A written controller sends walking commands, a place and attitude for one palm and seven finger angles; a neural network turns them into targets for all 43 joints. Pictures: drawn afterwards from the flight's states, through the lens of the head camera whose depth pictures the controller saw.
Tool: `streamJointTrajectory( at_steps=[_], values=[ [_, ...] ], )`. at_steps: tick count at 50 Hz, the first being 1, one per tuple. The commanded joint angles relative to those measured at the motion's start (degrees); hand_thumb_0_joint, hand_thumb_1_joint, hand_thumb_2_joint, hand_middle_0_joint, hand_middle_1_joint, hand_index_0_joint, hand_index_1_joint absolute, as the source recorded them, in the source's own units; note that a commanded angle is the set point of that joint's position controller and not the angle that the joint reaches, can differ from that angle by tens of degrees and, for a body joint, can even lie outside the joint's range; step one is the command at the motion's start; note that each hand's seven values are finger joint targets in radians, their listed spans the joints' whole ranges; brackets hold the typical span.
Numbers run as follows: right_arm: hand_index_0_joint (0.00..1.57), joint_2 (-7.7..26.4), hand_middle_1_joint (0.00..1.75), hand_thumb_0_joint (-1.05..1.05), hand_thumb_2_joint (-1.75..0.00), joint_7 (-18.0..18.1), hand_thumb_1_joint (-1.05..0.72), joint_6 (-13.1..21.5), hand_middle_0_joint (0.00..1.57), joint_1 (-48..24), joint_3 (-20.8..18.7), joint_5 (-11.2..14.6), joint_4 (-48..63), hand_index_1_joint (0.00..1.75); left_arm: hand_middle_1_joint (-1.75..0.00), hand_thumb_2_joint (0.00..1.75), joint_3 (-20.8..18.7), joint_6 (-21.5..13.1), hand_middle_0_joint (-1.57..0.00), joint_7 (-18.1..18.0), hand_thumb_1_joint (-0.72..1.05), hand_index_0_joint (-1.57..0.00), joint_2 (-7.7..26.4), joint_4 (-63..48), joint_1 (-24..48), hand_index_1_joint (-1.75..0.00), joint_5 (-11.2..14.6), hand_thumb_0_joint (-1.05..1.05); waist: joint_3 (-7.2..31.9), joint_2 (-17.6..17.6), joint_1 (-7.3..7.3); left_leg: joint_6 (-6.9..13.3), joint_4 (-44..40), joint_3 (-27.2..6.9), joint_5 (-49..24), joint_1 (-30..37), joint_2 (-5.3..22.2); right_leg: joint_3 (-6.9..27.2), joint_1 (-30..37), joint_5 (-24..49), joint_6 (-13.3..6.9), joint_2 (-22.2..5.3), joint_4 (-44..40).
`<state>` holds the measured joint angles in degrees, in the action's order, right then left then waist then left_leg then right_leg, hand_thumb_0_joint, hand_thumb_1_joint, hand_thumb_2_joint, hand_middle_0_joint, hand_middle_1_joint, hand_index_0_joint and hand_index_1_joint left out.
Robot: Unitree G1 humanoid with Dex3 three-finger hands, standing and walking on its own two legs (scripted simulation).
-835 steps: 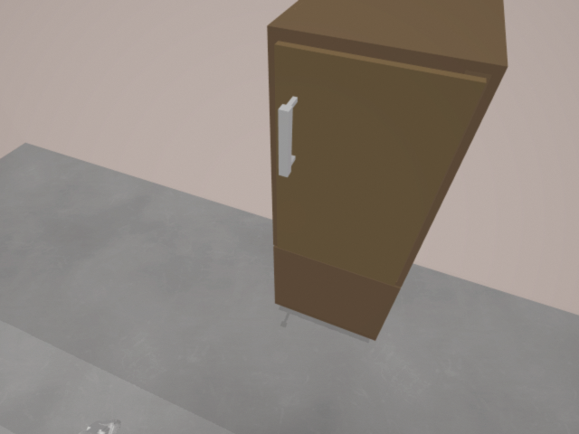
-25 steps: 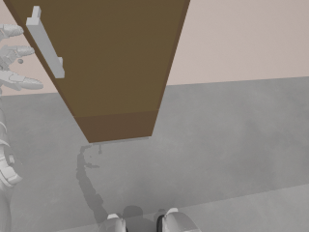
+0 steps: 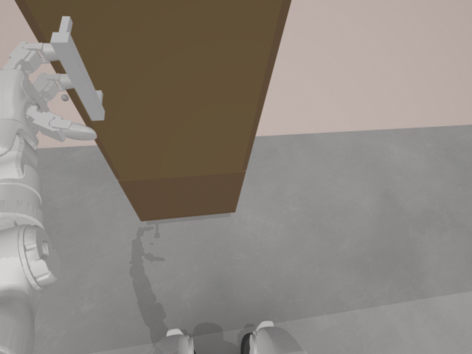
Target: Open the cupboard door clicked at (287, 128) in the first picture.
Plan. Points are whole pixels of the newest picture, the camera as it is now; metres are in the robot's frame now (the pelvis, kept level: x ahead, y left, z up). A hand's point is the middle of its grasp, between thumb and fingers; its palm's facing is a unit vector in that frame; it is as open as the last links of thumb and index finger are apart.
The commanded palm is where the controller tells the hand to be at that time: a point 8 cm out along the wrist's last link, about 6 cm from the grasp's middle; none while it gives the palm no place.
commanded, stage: slide the fingers in behind the handle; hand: left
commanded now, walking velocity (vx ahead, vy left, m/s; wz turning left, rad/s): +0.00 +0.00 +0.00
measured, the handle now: (83, 73) +0.55 +0.22 +0.10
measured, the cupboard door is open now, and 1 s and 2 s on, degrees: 0 0 0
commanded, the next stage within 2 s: close the thumb around the handle in 1.08 s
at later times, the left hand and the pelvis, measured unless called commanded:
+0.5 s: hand (91, 96) +0.51 +0.20 +0.10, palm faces +0.03 -1.00 -0.01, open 14.0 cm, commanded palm +0.48 +0.24 +0.10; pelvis -0.01 -0.01 +0.00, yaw +0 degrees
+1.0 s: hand (99, 96) +0.51 +0.19 +0.10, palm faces +0.04 -1.00 -0.02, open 14.0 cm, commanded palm +0.48 +0.23 +0.10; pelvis +0.00 -0.01 +0.00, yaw +0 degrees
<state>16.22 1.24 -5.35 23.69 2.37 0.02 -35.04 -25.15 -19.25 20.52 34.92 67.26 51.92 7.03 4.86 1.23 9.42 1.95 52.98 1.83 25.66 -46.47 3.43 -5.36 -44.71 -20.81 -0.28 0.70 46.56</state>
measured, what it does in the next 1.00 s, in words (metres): stands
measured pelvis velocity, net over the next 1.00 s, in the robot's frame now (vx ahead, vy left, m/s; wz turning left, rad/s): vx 0.00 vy -0.01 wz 0.00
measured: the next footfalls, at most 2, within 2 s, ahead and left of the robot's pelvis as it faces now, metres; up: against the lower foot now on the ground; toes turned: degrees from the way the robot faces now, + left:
none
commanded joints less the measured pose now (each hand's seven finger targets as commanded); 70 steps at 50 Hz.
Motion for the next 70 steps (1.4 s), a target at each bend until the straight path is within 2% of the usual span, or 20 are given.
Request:
streamJointTrajectory(
  at_steps=[1, 7, 12, 13, 20, 24, 26, 29, 32, 34, 41, 42, 45, 46, 50, 53, 57, 59, 65, 70],
  values=[
    [0.2, 10.6, 0.3, 0.0, -0.9, 0.88, -0.9, 1.21, 0.2, 9.24, -3.56, -0.18, 2.58, 0.3, -1.2, 0.3, -3.47, -2.98, -0.3, -1.5, -0.5, -0.3, 17.63, -10.22, 25.06, -1.2, 0.57, 0.0, 23.7, 6.55, 0.44, -0.3, -5.8, -4.73, -24.28, 17.86, -1.43, 2.51, 9.87, 17.75, -0.59, 2.4, -2.94],
    [0.2, 9.98, 0.3, 0.0, -0.9, 0.66, -0.9, 1.75, 0.2, 8.95, -3.65, -0.26, 3.41, 0.3, -1.2, 0.3, -2.38, -4.72, -0.3, -2.93, -0.5, -0.3, 16.06, -13.46, 25.4, -1.2, -0.26, 0.0, 26.85, 7.87, 0.05, -0.49, -5.5, -4.33, -26.35, 19.74, -1.46, 2.96, 10.84, 19.6, -0.61, 2.32, -2.46],
    [0.2, 10.09, 0.3, 0.0, -0.9, 0.77, -0.9, 1.98, 0.2, 8.84, -3.56, 0.09, 2.65, 0.3, -1.2, 0.3, -0.57, -3.9, -0.3, -2.81, -0.5, -0.3, 13.29, -8.53, 25.54, -1.2, 0.08, 0.0, 22.35, 4.94, 1.3, -0.16, -6.01, -3.94, -20.6, 15.75, -1.65, 3.12, 9.84, 16.46, -0.43, 2.23, -3.18],
    [0.2, 10.08, 0.3, 0.0, -0.9, 0.79, -0.9, 2.1, 0.2, 8.77, -3.56, 0.02, 2.7, 0.3, -1.2, 0.3, 0.34, -3.84, -0.3, -2.93, -0.5, -0.3, 12.71, -9.78, 27.19, -1.2, -0.15, 0.0, 22.31, 6.95, 1.48, -0.23, -6.2, -3.99, -20.27, 16.14, -1.7, 3.18, 9.16, 15.91, -0.45, 2.08, -3.24],
    [0.2, 9.8, 0.3, 0.0, -0.9, 0.44, -0.9, 2.94, 0.2, 9.61, -3.91, -0.5, 2.35, 0.3, -1.2, 0.3, -1.34, -5.4, -0.3, -4.69, -0.5, -0.3, 12.63, -12.52, 27.55, -1.2, -0.03, 0.0, 28.4, 6.88, 0.52, -0.37, -5.16, -4.29, -24.36, 19.28, -1.75, 3.18, 10.59, 18.5, -0.65, 2.25, -2.3],
    [0.2, 9.53, 0.3, 0.0, -0.9, 0.09, -0.9, 2.8, 0.2, 9.35, -3.86, -0.39, 2.08, 0.3, -1.2, 0.3, 1.26, -4.84, -0.3, -5.73, -0.5, -0.3, 10.07, -11.13, 27.63, -1.2, -1.1, 0.0, 24.64, 7.43, 1.11, -0.52, -5.73, -4.43, -23.06, 18.41, -1.67, 2.88, 8.68, 17.04, -0.53, 2.2, -2.6],
    [0.2, 9.54, 0.3, 0.0, -0.9, 0.01, -0.9, 2.82, 0.2, 9.41, -4.02, -0.39, 2.26, 0.3, -1.2, 0.3, 0.57, -4.6, -0.3, -6.34, -0.5, -0.3, 10.07, -11.1, 26.15, -1.2, -1.1, 0.0, 25.66, 7.38, 0.65, -0.44, -5.55, -4.04, -23.89, 18.86, -1.73, 3.0, 9.13, 17.82, -0.55, 2.21, -2.69],
    [0.2, 9.51, 0.3, 0.0, -0.9, -0.02, -0.9, 2.89, 0.2, 9.52, -4.01, -0.34, 2.12, 0.3, -1.2, 0.3, 1.78, -4.07, -0.3, -6.82, -0.5, -0.3, 8.85, -10.41, 27.78, -1.2, -1.21, 0.0, 23.72, 4.88, 1.62, -0.18, -5.96, -3.84, -20.87, 16.61, -1.86, 3.15, 9.55, 16.63, -0.33, 2.17, -3.22],
    [0.2, 9.46, 0.3, 0.0, -0.9, 0.01, -0.9, 3.02, 0.2, 9.75, -4.14, -0.42, 1.95, 0.3, -1.2, 0.3, 1.61, -4.74, -0.3, -7.03, -0.5, -0.3, 8.64, -11.15, 27.51, -1.2, -1.28, 0.0, 25.49, 6.22, 1.22, -0.38, -5.71, -4.07, -23.43, 18.48, -1.81, 3.12, 9.54, 18.21, -0.55, 2.17, -2.75],
    [0.2, 9.26, 0.3, 0.0, -0.9, -0.18, -0.9, 3.17, 0.2, 9.75, -4.19, -0.54, 1.5, 0.3, -1.2, 0.3, 3.63, -4.85, -0.3, -6.94, -0.5, -0.3, 6.16, -11.9, 29.03, -1.2, -1.17, 0.0, 25.1, 6.69, 1.86, -0.5, -5.64, -4.24, -23.59, 19.28, -1.72, 2.92, 8.56, 17.95, -0.51, 2.14, -2.87],
    [0.2, 9.42, 0.3, 0.0, -0.9, -0.15, -0.9, 3.22, 0.2, 9.98, -4.22, -0.75, 1.37, 0.3, -1.2, 0.3, 0.55, -5.34, -0.3, -7.93, -0.5, -0.3, 9.12, -12.39, 29.56, -1.2, -0.99, 0.0, 27.11, 6.91, 1.06, -0.46, -5.35, -4.27, -25.47, 19.82, -1.86, 3.15, 9.77, 19.53, -0.52, 2.12, -2.49],
    [0.2, 9.24, 0.3, 0.0, -0.9, -0.23, -0.9, 3.15, 0.2, 9.74, -4.25, -0.67, 1.45, 0.3, -1.2, 0.3, 0.9, -5.59, -0.3, -7.94, -0.5, -0.3, 9.15, -12.55, 28.56, -1.2, -1.52, 0.0, 27.48, 8.27, 0.62, -0.61, -5.25, -4.16, -26.11, 20.25, -1.88, 3.18, 9.8, 19.9, -0.63, 2.1, -2.27],
    [0.2, 9.08, 0.3, 0.0, -0.9, -0.33, -0.9, 3.2, 0.2, 9.67, -4.2, -0.74, 1.49, 0.3, -1.2, 0.3, 2.45, -5.81, -0.3, -8.06, -0.5, -0.3, 6.72, -12.69, 28.01, -1.2, -1.42, 0.0, 26.16, 6.42, 1.25, -0.47, -5.31, -4.3, -26.58, 20.34, -1.77, 2.82, 9.42, 20.04, -0.67, 2.25, -2.28],
    [0.2, 9.15, 0.3, 0.0, -0.9, -0.41, -0.9, 3.18, 0.2, 9.44, -4.31, -0.68, 1.65, 0.3, -1.2, 0.3, 1.56, -5.97, -0.3, -8.06, -0.5, -0.3, 7.76, -13.17, 27.46, -1.2, -1.36, 0.0, 27.2, 8.12, 0.47, -0.7, -5.32, -4.11, -26.75, 20.81, -1.78, 3.02, 9.65, 20.13, -0.64, 2.18, -2.28],
    [0.2, 9.29, 0.3, 0.0, -0.9, -0.25, -0.9, 3.04, 0.2, 9.32, -4.18, -0.62, 1.58, 0.3, -1.2, 0.3, 1.65, -5.79, -0.3, -8.21, -0.5, -0.3, 7.04, -11.74, 27.57, -1.2, -0.66, 0.0, 25.03, 4.19, 1.2, -0.4, -5.82, -4.2, -24.78, 18.84, -1.84, 2.85, 10.44, 19.54, -0.56, 2.25, -2.68],
    [0.2, 9.43, 0.3, 0.0, -0.9, -0.31, -0.9, 3.05, 0.2, 9.26, -4.29, -0.59, 1.88, 0.3, -1.2, 0.3, -0.51, -5.86, -0.3, -8.42, -0.5, -0.3, 9.7, -12.16, 25.71, -1.2, -1.11, 0.0, 26.59, 5.21, -0.1, -0.46, -5.8, -3.78, -25.36, 18.8, -1.97, 3.23, 11.7, 20.49, -0.58, 2.15, -2.5],
    [0.2, 8.96, 0.3, 0.0, -0.9, -0.37, -0.9, 2.97, 0.2, 8.67, -4.21, -0.48, 2.02, 0.3, -1.2, 0.3, 2.16, -6.25, -0.3, -7.92, -0.5, -0.3, 6.56, -12.66, 25.58, -1.2, -1.1, 0.0, 25.58, 6.21, 0.5, -0.54, -5.8, -3.64, -25.79, 19.34, -1.95, 3.12, 10.8, 20.76, -0.56, 2.11, -2.46],
    [0.2, 9.22, 0.3, 0.0, -0.9, -0.34, -0.9, 2.91, 0.2, 8.65, -4.24, -0.41, 1.98, 0.3, -1.2, 0.3, 1.55, -5.82, -0.3, -7.86, -0.5, -0.3, 7.26, -11.45, 25.06, -1.2, -0.94, 0.0, 24.21, 5.07, 0.46, -0.52, -6.06, -3.62, -24.0, 18.13, -1.96, 3.07, 10.79, 19.51, -0.57, 2.18, -2.74],
    [0.2, 9.21, 0.3, 0.0, -0.9, -0.13, -0.9, 3.03, 0.2, 9.05, -4.42, -0.6, 1.86, 0.3, -1.24, 0.44, 0.9, -6.3, -0.32, -7.93, -0.16, -0.32, 7.65, -13.28, 26.1, -1.24, -0.6, 0.0, 27.39, 5.58, 0.33, -0.39, -5.52, -3.74, -26.83, 19.99, -2.02, 3.33, 11.86, 21.77, -0.59, 2.15, -2.35],
    [0.2, 9.19, 0.3, 0.0, -0.9, -0.08, -0.9, 3.12, 0.2, 8.85, -4.23, -0.59, 1.6, 0.3, -1.27, 0.56, 1.93, -6.19, -0.34, -7.96, 0.12, -0.34, 7.05, -12.63, 27.67, -1.27, -1.02, 0.0, 24.8, 5.76, 0.79, -0.38, -5.87, -3.82, -24.17, 18.57, -2.14, 3.27, 10.74, 19.65, -0.6, 2.01, -2.65]
  ],
)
